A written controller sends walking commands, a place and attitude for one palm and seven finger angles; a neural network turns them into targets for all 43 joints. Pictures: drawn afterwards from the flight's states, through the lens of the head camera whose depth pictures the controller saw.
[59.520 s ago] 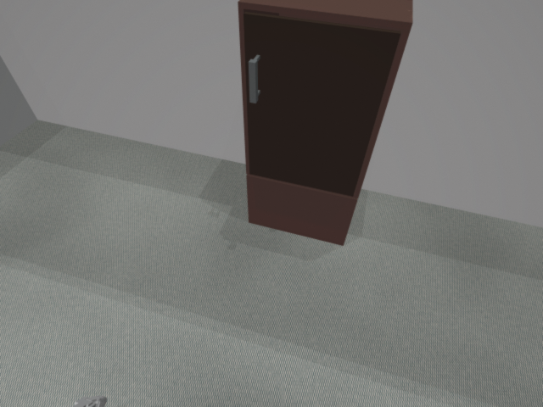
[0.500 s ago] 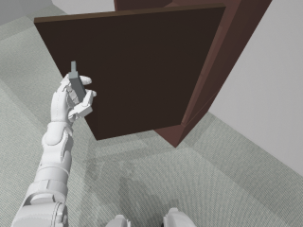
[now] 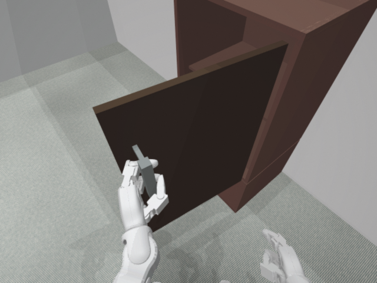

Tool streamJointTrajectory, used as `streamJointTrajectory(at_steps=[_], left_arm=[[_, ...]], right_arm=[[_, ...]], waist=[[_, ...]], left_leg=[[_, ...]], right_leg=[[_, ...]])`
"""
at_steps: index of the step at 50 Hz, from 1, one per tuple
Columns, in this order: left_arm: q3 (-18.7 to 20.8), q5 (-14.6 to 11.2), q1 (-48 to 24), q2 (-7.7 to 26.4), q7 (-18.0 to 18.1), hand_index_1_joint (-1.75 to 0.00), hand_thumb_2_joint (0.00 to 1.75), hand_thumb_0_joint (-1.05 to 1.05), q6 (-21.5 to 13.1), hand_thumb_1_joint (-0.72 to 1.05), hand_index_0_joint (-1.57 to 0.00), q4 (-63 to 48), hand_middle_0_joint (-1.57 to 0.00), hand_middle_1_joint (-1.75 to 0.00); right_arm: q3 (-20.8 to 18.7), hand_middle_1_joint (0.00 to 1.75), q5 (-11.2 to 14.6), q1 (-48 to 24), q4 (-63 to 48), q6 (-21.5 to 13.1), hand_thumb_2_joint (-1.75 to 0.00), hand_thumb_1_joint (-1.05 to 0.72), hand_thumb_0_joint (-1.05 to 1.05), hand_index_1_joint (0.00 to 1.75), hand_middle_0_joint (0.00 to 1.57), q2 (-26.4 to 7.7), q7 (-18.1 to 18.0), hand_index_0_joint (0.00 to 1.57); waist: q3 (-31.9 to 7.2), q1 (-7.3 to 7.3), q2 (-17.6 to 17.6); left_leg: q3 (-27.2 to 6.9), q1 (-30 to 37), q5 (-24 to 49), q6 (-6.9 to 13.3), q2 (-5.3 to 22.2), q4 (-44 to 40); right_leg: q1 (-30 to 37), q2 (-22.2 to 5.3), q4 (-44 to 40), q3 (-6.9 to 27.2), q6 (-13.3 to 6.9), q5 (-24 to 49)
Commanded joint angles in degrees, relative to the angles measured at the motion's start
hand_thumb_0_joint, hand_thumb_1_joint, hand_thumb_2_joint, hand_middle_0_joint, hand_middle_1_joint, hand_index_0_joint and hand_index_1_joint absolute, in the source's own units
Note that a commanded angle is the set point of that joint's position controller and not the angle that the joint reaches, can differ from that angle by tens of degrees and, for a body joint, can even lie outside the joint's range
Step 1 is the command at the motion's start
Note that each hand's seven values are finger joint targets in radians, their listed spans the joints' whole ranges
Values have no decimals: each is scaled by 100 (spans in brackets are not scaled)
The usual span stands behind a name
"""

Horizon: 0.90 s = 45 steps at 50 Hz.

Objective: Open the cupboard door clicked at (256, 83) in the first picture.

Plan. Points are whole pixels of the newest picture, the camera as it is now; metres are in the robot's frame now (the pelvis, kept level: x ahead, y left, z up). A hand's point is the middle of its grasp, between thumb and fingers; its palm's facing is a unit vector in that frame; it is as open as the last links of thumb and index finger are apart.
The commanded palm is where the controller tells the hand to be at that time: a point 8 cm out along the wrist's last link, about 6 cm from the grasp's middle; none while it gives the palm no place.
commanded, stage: open thumb and fingers to let go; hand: left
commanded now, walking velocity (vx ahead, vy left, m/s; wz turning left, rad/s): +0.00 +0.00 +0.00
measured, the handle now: (145, 172) +0.33 +0.11 +0.06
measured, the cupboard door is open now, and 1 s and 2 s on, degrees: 82 80 82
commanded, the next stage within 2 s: slide the hand sideways off the handle in 0.82 s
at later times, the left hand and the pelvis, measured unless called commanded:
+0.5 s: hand (156, 195) +0.29 +0.08 +0.05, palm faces +0.32 -0.95 +0.01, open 12.2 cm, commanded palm +0.25 +0.12 +0.05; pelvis -0.02 +0.00 +0.00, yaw +1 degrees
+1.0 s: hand (158, 200) +0.28 +0.08 +0.05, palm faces +0.16 -0.99 -0.04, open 15.5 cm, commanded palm +0.25 +0.12 +0.05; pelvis -0.03 +0.02 -0.01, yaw +0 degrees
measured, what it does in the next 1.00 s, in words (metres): stands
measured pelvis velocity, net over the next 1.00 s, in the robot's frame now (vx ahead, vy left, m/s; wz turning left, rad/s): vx -0.03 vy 0.02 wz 0.00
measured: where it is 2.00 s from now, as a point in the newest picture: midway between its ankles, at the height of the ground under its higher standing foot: outside the picture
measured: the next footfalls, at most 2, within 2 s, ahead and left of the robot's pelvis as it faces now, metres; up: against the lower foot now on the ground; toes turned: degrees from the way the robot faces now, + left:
none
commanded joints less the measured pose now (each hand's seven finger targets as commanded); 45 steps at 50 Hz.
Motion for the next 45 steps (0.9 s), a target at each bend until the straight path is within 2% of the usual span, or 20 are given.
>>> streamJointTrajectory(at_steps=[1, 6, 10, 13, 16, 20, 22, 24, 27, 30, 31, 33, 35, 38, 40, 42, 44, 45], left_arm=[[-178, 254, -1465, -229, 235, -134, 87, 0, -320, 83, -40, -971, -40, -134], [243, -14, -1540, 181, 55, -130, 72, 0, -334, 48, -37, -1019, -37, -130], [257, -171, -1525, 141, -144, -127, 60, 0, -360, 20, -35, -790, -35, -127], [280, -285, -1638, 139, -208, -125, 51, 0, -469, -1, -33, -820, -33, -125], [280, -285, -1619, 161, -243, -123, 42, 0, -574, -22, -32, -831, -32, -123], [291, -239, -1813, 208, -201, -120, 30, 0, -638, -50, -30, -664, -30, -120], [267, -209, -1947, 167, -160, -120, 30, 0, -654, -50, -30, -598, -30, -120], [220, -165, -2063, 133, -99, -110, 30, 0, -663, -50, -28, -687, -28, -110], [40, -96, -2058, -115, 12, -95, 30, 0, -628, -50, -26, -572, -26, -95], [104, -27, -1984, -62, 108, -80, 30, 0, -521, -50, -23, -486, -23, -80], [67, 8, -2008, -99, 141, -75, 30, 0, -500, -50, -22, -548, -22, -75], [-29, 87, -2195, -179, 206, -65, 30, 0, -475, -50, -21, -546, -21, -65], [-132, 148, -2097, -297, 275, -55, 30, 0, -438, -50, -19, -601, -19, -55], [-103, 220, -2291, -265, 406, -40, 30, 0, -367, -50, -17, -563, -17, -40], [-83, 234, -2238, -278, 462, -30, 30, 0, -300, -50, -15, -533, -15, -30], [-40, 172, -2354, -300, 499, -30, 30, 0, -252, -50, -15, -506, -15, -30], [-5, 107, -2166, -313, 484, -30, 30, 0, -215, -50, -15, -550, -15, -30], [-64, 96, -2150, -367, 469, -30, 30, 0, -199, -50, -15, -564, -15, -30]], right_arm=[[-285, 30, -27, -260, -498, -418, -90, -90, 0, 30, 20, -580, -64, 20], [-293, 30, 12, -264, -474, -481, -90, -90, 0, 30, 20, -574, -170, 20], [-291, 30, 48, -285, -413, -533, -90, -90, 0, 30, 20, -600, -196, 20], [-310, 30, 57, -253, -385, -607, -90, -90, 0, 30, 20, -638, -187, 20], [-334, 30, 59, -240, -368, -657, -90, -90, 0, 30, 20, -663, -161, 20], [-341, 30, 63, -273, -373, -701, -90, -90, 0, 30, 20, -695, -149, 20], [-345, 30, 62, -265, -369, -715, -90, -90, 0, 30, 20, -695, -147, 20], [-355, 30, 57, -251, -385, -732, -90, -90, 0, 30, 20, -718, -144, 20], [-360, 30, 45, -223, -383, -760, -90, -90, 0, 30, 20, -719, -107, 20], [-354, 30, 30, -177, -412, -730, -90, -90, 0, 30, 20, -729, -93, 20], [-348, 30, 38, -202, -431, -718, -90, -90, 0, 30, 20, -719, -84, 20], [-347, 30, 23, -177, -410, -721, -90, -90, 0, 30, 20, -726, -76, 20], [-346, 30, 15, -190, -446, -715, -90, -90, 0, 30, 20, -709, -57, 20], [-324, 30, 2, -234, -421, -690, -90, -90, 0, 30, 20, -693, -66, 20], [-312, 30, 0, -300, -438, -664, -90, -90, 0, 30, 20, -670, -79, 20], [-296, 30, 3, -326, -417, -636, -90, -90, 0, 30, 20, -655, -91, 20], [-292, 30, 13, -335, -449, -623, -90, -90, 0, 30, 20, -654, -93, 20], [-286, 30, 22, -371, -444, -613, -90, -90, 0, 30, 20, -644, -89, 20]], waist=[[-1007, -195, -432], [-1473, -30, -688], [-1218, -58, -796], [-1255, -69, -845], [-1312, -56, -748], [-1085, -64, -707], [-1075, -69, -706], [-1202, -59, -534], [-1219, -72, -452], [-1259, -23, -564], [-1247, -3, -455], [-1195, -77, -466], [-1245, -43, -398], [-1186, -64, -452], [-1198, -4, -377], [-1167, -17, -463], [-1268, 41, -498], [-1214, 36, -428]], left_leg=[[86, 36, 1175, 70, -111, -341], [82, -163, 1183, 50, -163, -324], [88, -263, 1011, 54, -159, -356], [64, -269, 961, 60, -162, -366], [78, -252, 957, 60, -156, -364], [101, -298, 729, 88, -161, -377], [103, -257, 676, 99, -161, -398], [101, -126, 748, 114, -154, -420], [85, 36, 880, 115, -130, -481], [74, 14, 995, 108, -126, -517], [66, 49, 998, 95, -111, -549], [49, 108, 1012, 97, -93, -542], [37, 144, 1081, 86, -81, -541], [2, 118, 983, 75, -74, -557], [16, 109, 947, 73, -84, -571], [2, 96, 894, 66, -87, -596], [-4, 84, 930, 63, -96, -615], [5, 102, 955, 53, -84, -622]], right_leg=[[890, -261, -942, 495, 227, 1740], [1545, -427, -1082, 860, 349, 2108], [1476, -472, -1237, 952, 373, 1786], [1478, -488, -1273, 980, 385, 1644], [1402, -472, -1227, 948, 362, 1526], [1091, -424, -1287, 883, 304, 808], [1002, -387, -1283, 822, 270, 581], [932, -318, -1180, 690, 223, 626], [756, -220, -967, 404, 179, 870], [840, -194, -902, 336, 169, 1041], [791, -173, -866, 293, 145, 1013], [674, -153, -830, 233, 138, 1006], [652, -131, -758, 178, 121, 1065], [562, -116, -748, 145, 109, 896], [566, -113, -758, 141, 99, 832], [583, -103, -788, 130, 100, 749], [682, -82, -787, 121, 94, 763], [659, -92, -777, 118, 91, 801]])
